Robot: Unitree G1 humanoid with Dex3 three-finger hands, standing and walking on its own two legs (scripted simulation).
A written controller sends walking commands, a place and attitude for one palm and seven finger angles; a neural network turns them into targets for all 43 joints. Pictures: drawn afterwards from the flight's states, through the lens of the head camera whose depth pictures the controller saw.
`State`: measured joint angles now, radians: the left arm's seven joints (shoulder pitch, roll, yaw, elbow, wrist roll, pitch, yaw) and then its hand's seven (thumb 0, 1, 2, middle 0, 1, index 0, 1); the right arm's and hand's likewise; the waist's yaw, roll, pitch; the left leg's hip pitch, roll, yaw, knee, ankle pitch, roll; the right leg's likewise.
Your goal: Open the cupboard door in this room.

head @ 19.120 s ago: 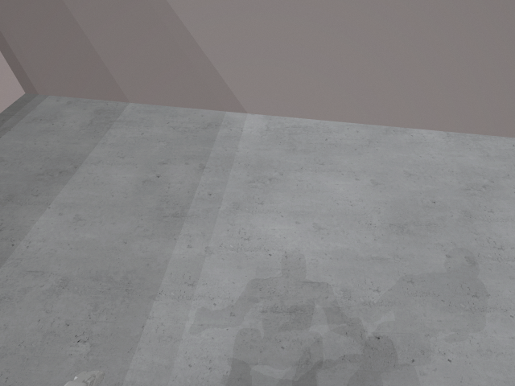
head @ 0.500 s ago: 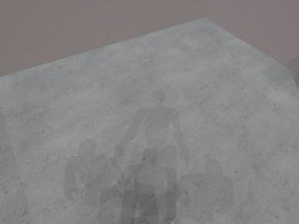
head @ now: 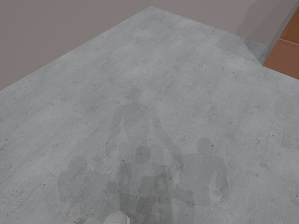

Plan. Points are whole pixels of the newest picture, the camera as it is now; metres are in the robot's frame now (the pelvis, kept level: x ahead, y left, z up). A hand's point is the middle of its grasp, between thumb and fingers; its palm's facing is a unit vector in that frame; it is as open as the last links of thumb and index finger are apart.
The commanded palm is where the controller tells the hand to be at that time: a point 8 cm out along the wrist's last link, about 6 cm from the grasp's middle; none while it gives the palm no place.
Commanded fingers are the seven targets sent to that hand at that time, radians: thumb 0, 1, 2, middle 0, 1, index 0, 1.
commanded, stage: turn or walk to find it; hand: left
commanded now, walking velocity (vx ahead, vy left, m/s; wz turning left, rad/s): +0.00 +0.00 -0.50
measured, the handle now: out of the picture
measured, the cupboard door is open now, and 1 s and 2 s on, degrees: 0 0 0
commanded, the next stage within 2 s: none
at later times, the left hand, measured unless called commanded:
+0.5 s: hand out of the picture +0.13 +0.22 -0.17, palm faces -0.22 -0.95 -0.22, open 7.3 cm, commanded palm none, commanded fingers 0.00 0.90 0.90 -0.20 -0.30 -0.20 -0.30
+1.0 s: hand (113, 218) +0.16 +0.13 -0.17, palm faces -0.41 -0.89 -0.19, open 7.3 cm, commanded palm none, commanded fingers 0.00 0.90 0.90 -0.20 -0.30 -0.20 -0.30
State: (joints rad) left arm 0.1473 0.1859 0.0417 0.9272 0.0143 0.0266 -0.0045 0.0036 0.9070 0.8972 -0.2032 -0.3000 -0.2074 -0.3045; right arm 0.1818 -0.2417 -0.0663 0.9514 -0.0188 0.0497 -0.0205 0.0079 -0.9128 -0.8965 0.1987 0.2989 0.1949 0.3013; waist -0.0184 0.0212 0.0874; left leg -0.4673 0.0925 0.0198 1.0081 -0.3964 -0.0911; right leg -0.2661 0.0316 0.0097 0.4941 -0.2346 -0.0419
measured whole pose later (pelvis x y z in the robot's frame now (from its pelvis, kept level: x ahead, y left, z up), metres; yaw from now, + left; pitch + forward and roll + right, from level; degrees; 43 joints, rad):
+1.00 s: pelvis +0.11 -0.05 +0.00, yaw -28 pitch +1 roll +0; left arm 0.37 0.16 0.03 1.06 0.02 -0.05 -0.01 0.00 0.91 0.90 -0.20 -0.30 -0.21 -0.30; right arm 0.14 -0.24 -0.06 0.94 -0.03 0.00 0.03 0.01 -0.91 -0.90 0.20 0.30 0.19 0.30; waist 0.02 0.03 0.07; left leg -0.60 0.14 0.06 0.86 -0.20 -0.08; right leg 0.01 0.03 0.01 0.33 -0.36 -0.03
